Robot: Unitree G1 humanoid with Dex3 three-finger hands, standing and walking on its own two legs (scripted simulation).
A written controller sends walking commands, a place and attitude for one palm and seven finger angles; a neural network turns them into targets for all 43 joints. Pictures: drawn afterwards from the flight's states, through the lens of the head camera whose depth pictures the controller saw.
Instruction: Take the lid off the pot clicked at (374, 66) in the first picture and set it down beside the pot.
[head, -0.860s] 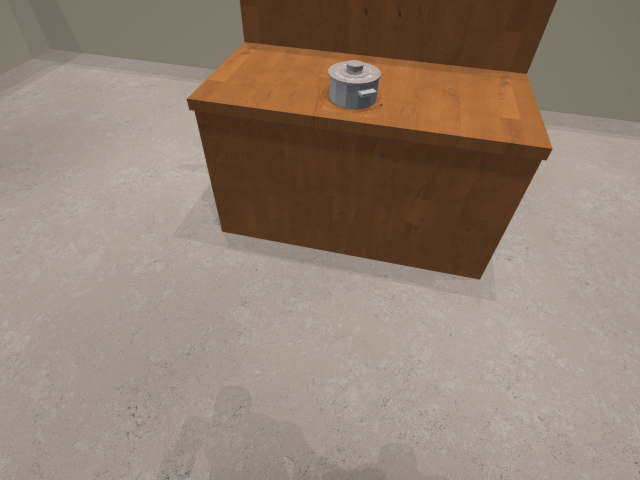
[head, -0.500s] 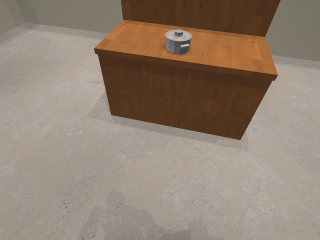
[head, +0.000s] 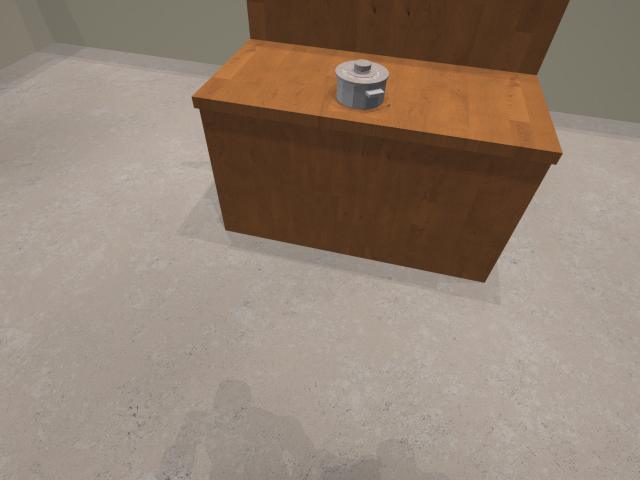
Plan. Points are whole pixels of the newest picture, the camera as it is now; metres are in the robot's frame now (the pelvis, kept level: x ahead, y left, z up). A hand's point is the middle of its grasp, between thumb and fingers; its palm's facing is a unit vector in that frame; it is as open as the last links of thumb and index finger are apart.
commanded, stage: walk to a spot facing it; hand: left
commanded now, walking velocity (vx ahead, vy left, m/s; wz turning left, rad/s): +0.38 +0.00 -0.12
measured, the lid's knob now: (362, 65) +1.27 -0.05 -0.02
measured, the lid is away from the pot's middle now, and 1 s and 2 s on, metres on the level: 0.00 0.00 0.00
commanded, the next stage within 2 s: turn to face it in 1.06 s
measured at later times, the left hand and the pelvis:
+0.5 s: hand out of the picture +0.15 +0.19 -0.19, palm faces -0.07 -0.99 -0.15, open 7.3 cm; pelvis +0.12 +0.01 -0.01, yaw -4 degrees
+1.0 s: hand (261, 364) +0.34 +0.13 -0.17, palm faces +0.03 -0.98 -0.19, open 7.2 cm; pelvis +0.32 -0.05 +0.00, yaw -2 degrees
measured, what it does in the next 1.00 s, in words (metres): walks ahead: right foot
